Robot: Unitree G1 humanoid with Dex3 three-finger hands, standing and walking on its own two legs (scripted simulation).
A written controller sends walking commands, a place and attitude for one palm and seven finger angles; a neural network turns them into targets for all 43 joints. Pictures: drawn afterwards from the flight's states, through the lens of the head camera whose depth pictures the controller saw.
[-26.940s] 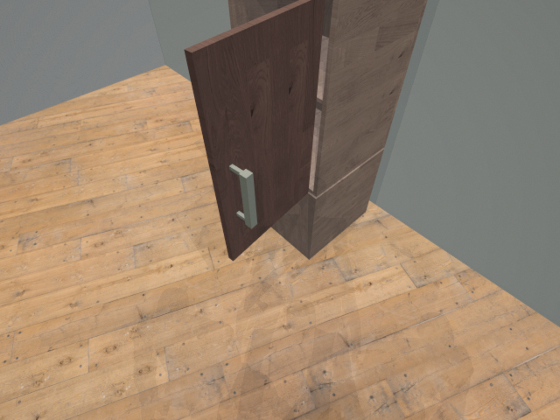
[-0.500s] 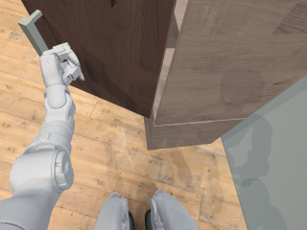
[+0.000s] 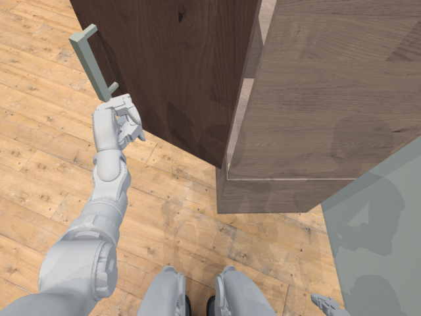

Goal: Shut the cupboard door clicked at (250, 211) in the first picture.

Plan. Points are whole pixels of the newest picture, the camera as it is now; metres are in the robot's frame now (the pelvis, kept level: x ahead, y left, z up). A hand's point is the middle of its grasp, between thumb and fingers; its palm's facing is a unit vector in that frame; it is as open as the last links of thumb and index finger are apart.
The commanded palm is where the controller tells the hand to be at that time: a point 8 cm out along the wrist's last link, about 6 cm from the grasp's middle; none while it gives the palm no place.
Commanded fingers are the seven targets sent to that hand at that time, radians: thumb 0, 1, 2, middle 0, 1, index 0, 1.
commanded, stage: draw the hand back to the body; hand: left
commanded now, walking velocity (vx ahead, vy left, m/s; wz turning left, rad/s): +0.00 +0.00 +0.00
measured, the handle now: (99, 66) +0.63 +0.22 +0.03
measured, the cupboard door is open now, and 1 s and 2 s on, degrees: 60 60 60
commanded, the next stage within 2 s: step back with the hand held close in 1.58 s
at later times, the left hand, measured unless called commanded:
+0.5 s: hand (66, 146) +0.36 +0.19 +0.13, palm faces +0.10 -0.99 -0.02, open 3.1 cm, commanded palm +0.32 +0.24 +0.15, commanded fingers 0.00 0.90 0.90 -1.13 -1.32 -1.13 -1.32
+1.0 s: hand out of the picture +0.26 +0.29 +0.24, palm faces +0.31 -0.90 -0.31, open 4.6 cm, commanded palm +0.21 +0.33 +0.26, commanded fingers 0.00 0.90 0.90 -0.45 -0.57 -0.45 -0.57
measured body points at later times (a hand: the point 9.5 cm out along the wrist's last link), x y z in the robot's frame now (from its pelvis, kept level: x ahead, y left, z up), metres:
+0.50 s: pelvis +0.02 +0.02 +0.07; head +0.07 +0.03 +0.52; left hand +0.35 +0.24 +0.14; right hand +0.15 -0.24 -0.03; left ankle +0.03 +0.07 -0.61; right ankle +0.01 -0.06 -0.61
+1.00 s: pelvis +0.04 +0.06 +0.12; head +0.03 +0.05 +0.57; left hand +0.24 +0.33 +0.25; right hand +0.25 -0.13 +0.05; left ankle +0.03 +0.07 -0.61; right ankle +0.01 -0.06 -0.61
